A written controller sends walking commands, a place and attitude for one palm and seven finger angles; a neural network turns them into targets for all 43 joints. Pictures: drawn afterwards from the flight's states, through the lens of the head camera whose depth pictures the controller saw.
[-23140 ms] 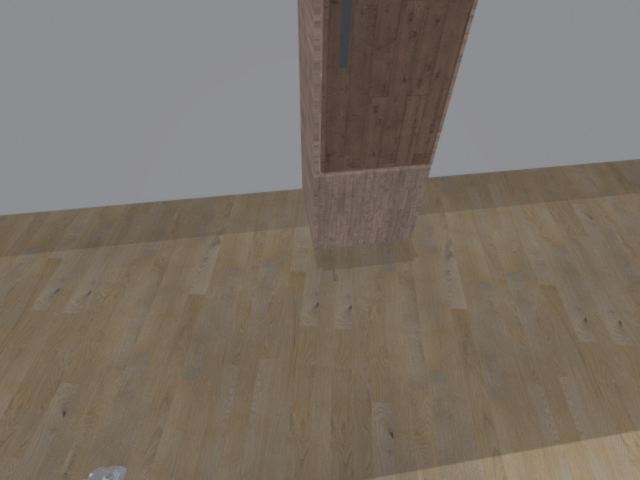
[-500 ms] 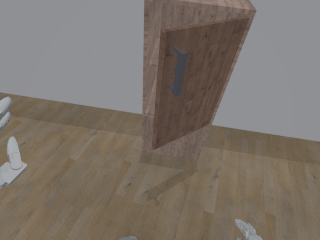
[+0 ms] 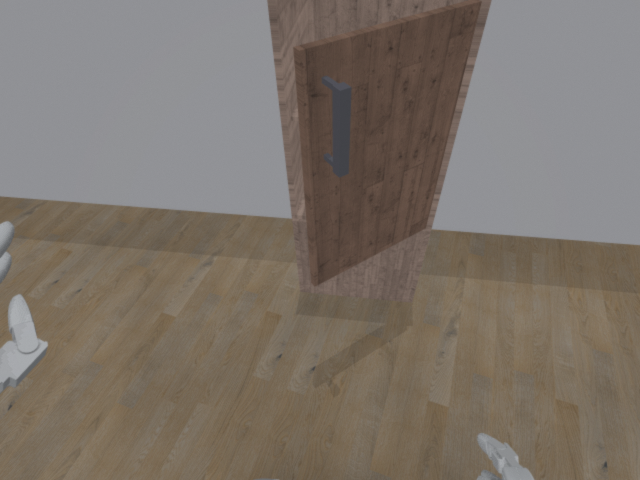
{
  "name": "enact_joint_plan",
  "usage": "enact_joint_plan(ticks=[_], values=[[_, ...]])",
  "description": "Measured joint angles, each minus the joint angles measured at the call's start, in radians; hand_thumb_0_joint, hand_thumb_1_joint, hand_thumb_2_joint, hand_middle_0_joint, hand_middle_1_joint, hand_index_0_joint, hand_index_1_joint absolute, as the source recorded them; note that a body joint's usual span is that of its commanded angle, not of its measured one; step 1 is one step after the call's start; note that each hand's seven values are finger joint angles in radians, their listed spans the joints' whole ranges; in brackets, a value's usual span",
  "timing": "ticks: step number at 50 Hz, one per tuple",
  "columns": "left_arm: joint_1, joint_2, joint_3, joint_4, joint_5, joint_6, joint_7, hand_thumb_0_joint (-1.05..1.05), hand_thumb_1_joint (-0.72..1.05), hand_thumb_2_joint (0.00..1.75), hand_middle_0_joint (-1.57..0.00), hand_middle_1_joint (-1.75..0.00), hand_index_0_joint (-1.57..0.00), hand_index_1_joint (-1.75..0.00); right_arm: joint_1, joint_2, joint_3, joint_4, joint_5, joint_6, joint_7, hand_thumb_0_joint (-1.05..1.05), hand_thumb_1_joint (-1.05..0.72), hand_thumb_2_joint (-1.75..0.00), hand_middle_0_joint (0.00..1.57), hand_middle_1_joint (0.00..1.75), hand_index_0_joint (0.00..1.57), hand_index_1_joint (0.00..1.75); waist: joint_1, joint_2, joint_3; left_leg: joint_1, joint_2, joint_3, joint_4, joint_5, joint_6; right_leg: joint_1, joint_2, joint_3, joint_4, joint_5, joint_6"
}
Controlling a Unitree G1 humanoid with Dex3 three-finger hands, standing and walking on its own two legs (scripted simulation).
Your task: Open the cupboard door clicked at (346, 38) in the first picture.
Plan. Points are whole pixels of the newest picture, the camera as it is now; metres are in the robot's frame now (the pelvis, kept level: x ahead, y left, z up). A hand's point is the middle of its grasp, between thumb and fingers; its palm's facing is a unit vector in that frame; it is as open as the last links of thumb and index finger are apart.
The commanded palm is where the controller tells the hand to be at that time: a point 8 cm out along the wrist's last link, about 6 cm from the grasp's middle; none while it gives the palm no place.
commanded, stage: stop stepping back and stand still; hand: left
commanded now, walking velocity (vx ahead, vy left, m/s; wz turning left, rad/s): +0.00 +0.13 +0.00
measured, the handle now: (334, 128) +0.64 +0.04 +0.12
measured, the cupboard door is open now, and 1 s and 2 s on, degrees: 40 40 40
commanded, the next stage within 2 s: let the arm hang, fingers relaxed in 0.90 s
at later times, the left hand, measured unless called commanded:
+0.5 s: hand (56, 328) +0.21 +0.27 +0.16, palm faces +0.37 -0.79 -0.49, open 7.4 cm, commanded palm +0.15 +0.32 +0.18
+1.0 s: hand (20, 338) +0.20 +0.30 +0.16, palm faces +0.40 -0.79 -0.46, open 7.4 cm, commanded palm none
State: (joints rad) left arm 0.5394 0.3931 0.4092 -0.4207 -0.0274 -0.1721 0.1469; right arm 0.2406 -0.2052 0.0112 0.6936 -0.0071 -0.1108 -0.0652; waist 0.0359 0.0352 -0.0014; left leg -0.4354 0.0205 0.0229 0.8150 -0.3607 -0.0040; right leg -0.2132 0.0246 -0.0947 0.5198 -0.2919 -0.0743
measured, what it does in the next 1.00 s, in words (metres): steps on the spot: left foot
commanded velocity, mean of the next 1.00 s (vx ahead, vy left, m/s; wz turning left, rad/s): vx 0.00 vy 0.01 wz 0.00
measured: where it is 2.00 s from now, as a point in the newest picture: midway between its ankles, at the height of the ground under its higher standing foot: outside the picture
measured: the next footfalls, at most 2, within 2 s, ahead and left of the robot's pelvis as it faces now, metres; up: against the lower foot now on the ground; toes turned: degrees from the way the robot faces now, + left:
left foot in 0.20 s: +0.07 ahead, +0.14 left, +0.00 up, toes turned +3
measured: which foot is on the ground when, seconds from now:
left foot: up 0.00-0.18, down 0.20-1.00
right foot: down 0.00-1.00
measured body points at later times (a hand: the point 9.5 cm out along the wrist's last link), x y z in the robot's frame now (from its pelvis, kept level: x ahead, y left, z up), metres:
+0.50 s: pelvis +0.01 +0.02 +0.01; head +0.02 +0.01 +0.45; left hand +0.19 +0.31 +0.19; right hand +0.18 -0.22 -0.08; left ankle +0.03 +0.14 -0.73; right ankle -0.01 -0.07 -0.73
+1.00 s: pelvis +0.00 +0.04 +0.01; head +0.01 +0.05 +0.46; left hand +0.17 +0.34 +0.18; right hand +0.17 -0.20 -0.07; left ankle +0.03 +0.14 -0.73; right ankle -0.01 -0.07 -0.73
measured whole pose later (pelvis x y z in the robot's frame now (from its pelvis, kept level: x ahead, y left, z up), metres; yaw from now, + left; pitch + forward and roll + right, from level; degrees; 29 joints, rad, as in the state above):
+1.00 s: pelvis +0.00 +0.04 +0.01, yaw +0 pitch +0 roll -1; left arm 0.55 0.39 0.39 -0.44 -0.04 -0.19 0.14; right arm 0.21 -0.21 0.02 0.61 -0.01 -0.12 -0.08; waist 0.01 0.01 0.01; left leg -0.26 0.01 0.05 0.43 -0.18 0.03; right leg -0.16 0.00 -0.08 0.38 -0.23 -0.01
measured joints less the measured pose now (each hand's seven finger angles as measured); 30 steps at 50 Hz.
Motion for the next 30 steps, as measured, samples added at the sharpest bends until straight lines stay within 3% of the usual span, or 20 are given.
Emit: enact_joint_plan(ticks=[2, 4, 8, 10, 12, 19, 30], values=[[-0.020, -0.040, -0.017, 0.021, 0.002, -0.007, 0.004, 0.01, 0.89, 0.90, -0.21, -0.30, -0.22, -0.31, -0.006, -0.012, -0.003, 0.013, 0.004, -0.002, -0.002, 0.01, -0.90, -0.90, 0.20, 0.30, 0.21, 0.30, 0.008, -0.010, -0.002, -0.005, -0.010, 0.001, 0.068, 0.013, -0.007, 0.020, -0.007, 0.011, -0.019, -0.007, -0.002], [-0.036, -0.059, -0.029, 0.033, 0.006, -0.015, 0.007, 0.01, 0.89, 0.90, -0.21, -0.30, -0.22, -0.31, -0.010, -0.019, -0.006, 0.005, 0.005, -0.009, -0.010, 0.02, -0.90, -0.90, 0.20, 0.30, 0.21, 0.30, 0.002, -0.027, 0.000, 0.020, -0.010, 0.013, 0.034, 0.028, -0.004, 0.036, -0.018, 0.015, -0.036, -0.006, 0.000], [-0.048, -0.050, -0.036, 0.013, 0.009, -0.031, 0.009, 0.01, 0.89, 0.90, -0.21, -0.30, -0.21, -0.31, -0.023, -0.034, -0.016, -0.035, 0.001, -0.020, -0.020, 0.02, -0.91, -0.90, 0.20, 0.30, 0.20, 0.30, -0.017, -0.045, 0.009, 0.105, -0.004, 0.023, -0.157, 0.074, 0.007, 0.044, -0.022, 0.009, -0.038, -0.012, 0.002], [-0.032, -0.036, -0.030, -0.019, 0.005, -0.040, 0.009, 0.01, 0.88, 0.90, -0.21, -0.30, -0.22, -0.31, -0.031, -0.045, -0.023, -0.060, 0.001, -0.022, -0.018, 0.01, -0.91, -0.90, 0.20, 0.30, 0.20, 0.30, -0.026, -0.036, 0.013, 0.161, 0.002, 0.015, -0.274, 0.168, 0.012, 0.040, -0.010, 0.006, -0.023, -0.024, 0.005], [-0.018, -0.014, -0.021, -0.043, -0.001, -0.051, 0.005, 0.01, 0.88, 0.90, -0.21, -0.30, -0.22, -0.31, -0.040, -0.047, -0.035, -0.075, 0.007, -0.018, -0.016, 0.01, -0.91, -0.90, 0.20, 0.30, 0.20, 0.30, -0.034, -0.029, 0.019, 0.195, 0.012, 0.010, -0.329, 0.145, -0.010, 0.035, 0.001, 0.003, -0.004, -0.038, 0.010], [0.017, 0.025, 0.000, -0.033, -0.006, -0.041, -0.008, 0.01, 0.89, 0.90, -0.21, -0.30, -0.22, -0.31, -0.058, -0.030, -0.028, -0.111, 0.017, 0.007, -0.007, 0.01, -0.91, -0.90, 0.20, 0.30, 0.20, 0.30, -0.038, -0.031, 0.029, 0.191, 0.016, 0.028, -0.331, 0.129, -0.012, 0.039, 0.004, 0.022, -0.039, -0.012, 0.023], [0.028, 0.010, -0.018, -0.040, -0.014, -0.022, -0.007, 0.01, 0.89, 0.90, -0.21, -0.30, -0.22, -0.31, -0.010, 0.004, 0.012, -0.085, 0.004, 0.004, -0.011, 0.01, -0.91, -0.90, 0.20, 0.30, 0.20, 0.30, -0.025, -0.024, 0.021, 0.175, 0.004, 0.018, -0.355, 0.156, 0.009, 0.044, -0.005, 0.011, -0.096, 0.031, 0.043]])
